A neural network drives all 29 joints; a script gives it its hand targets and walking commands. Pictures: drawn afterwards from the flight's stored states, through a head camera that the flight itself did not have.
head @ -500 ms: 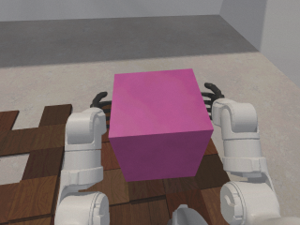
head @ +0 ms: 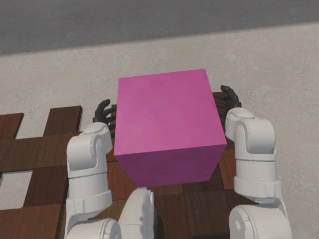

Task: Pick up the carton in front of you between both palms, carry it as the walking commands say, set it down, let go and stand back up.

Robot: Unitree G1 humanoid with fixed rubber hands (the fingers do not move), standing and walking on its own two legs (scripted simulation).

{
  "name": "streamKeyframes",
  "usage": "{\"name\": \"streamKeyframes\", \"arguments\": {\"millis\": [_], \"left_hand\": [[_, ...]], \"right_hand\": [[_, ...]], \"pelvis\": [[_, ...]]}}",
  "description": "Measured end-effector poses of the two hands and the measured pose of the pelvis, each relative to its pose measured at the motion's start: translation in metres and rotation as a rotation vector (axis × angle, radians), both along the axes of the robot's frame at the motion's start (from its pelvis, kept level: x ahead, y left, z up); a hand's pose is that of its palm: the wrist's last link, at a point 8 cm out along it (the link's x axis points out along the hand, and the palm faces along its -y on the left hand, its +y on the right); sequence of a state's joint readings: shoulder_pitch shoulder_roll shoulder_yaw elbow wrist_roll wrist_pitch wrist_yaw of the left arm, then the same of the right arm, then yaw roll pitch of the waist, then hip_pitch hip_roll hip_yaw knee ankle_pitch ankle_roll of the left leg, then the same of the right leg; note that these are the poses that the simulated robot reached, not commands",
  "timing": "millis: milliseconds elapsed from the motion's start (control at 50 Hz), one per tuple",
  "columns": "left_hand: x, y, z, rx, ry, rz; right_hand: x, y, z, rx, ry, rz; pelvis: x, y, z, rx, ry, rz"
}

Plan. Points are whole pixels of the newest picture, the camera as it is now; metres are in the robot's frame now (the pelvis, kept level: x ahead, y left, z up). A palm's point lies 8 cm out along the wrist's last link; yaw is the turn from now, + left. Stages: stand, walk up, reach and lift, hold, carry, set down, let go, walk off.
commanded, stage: carry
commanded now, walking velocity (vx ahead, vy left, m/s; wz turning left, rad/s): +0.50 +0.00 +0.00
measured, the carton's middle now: (167, 134) +0.37 +0.02 -0.01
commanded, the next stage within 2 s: none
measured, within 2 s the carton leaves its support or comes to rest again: neither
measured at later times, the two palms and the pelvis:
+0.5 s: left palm out of the picture +0.70 +0.07 +0.22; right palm out of the picture +0.68 -0.23 +0.24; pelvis +0.33 -0.05 +0.04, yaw -3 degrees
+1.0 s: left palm out of the picture +0.99 +0.01 +0.10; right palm out of the picture +1.00 -0.29 +0.11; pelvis +0.62 -0.13 +0.00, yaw -3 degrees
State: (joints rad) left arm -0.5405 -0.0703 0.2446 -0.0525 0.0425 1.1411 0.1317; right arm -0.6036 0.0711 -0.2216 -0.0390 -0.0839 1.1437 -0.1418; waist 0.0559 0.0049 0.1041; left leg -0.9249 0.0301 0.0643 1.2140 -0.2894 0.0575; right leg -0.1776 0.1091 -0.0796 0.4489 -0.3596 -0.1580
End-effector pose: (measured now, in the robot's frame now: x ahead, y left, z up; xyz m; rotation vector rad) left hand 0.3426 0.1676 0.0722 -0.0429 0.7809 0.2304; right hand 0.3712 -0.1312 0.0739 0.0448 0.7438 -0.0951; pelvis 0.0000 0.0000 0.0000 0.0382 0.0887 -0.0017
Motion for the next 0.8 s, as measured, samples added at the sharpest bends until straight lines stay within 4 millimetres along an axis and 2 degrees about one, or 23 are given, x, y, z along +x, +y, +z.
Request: {"name": "streamKeyframes", "arguments": {"millis": [60,120,180,260,320,420,500,580,640,720,800], "left_hand": [[0.053,-0.008,0.01,-0.002,-0.05,-0.028],[0.113,-0.022,0.027,-0.007,-0.115,-0.087],[0.168,-0.042,0.047,-0.013,-0.158,-0.157],[0.216,-0.067,0.078,-0.011,-0.146,-0.207],[0.25,-0.08,0.1,-0.024,-0.155,-0.218],[0.309,-0.091,0.131,-0.023,-0.205,-0.208],[0.359,-0.099,0.147,-0.002,-0.211,-0.178],[0.413,-0.112,0.149,0.022,-0.183,-0.148],[0.448,-0.123,0.137,0.053,-0.148,-0.123],[0.484,-0.134,0.106,0.058,-0.019,-0.102],[0.527,-0.144,0.082,0.038,0.041,-0.084]], "right_hand": [[0.043,-0.009,0.01,0.006,-0.05,-0.035],[0.086,-0.023,0.03,-0.005,-0.115,-0.087],[0.121,-0.042,0.051,-0.01,-0.16,-0.13],[0.15,-0.065,0.074,0.02,-0.147,-0.196],[0.179,-0.077,0.098,0.024,-0.157,-0.22],[0.249,-0.09,0.143,-0.013,-0.205,-0.181],[0.313,-0.098,0.164,-0.052,-0.211,-0.114],[0.379,-0.112,0.162,-0.074,-0.184,-0.05],[0.426,-0.123,0.144,-0.062,-0.154,-0.011],[0.471,-0.134,0.109,-0.033,-0.026,0.004],[0.514,-0.144,0.084,-0.021,0.034,-0.004]], "pelvis": [[0.048,0.002,0.001,0.0,0.002,-0.014],[0.1,0.005,-0.001,-0.019,-0.025,-0.04],[0.136,0.006,0.005,0.004,-0.028,-0.04],[0.186,0.008,0.025,-0.017,-0.022,-0.039],[0.223,0.002,0.038,-0.038,-0.015,-0.049],[0.283,-0.02,0.045,-0.045,-0.011,-0.051],[0.334,-0.046,0.038,-0.021,-0.018,-0.048],[0.39,-0.077,0.016,0.014,-0.039,-0.028],[0.425,-0.094,-0.005,-0.001,-0.04,-0.014],[0.459,-0.108,-0.005,-0.008,-0.033,-0.012],[0.496,-0.119,-0.001,-0.009,-0.021,-0.011]]}}
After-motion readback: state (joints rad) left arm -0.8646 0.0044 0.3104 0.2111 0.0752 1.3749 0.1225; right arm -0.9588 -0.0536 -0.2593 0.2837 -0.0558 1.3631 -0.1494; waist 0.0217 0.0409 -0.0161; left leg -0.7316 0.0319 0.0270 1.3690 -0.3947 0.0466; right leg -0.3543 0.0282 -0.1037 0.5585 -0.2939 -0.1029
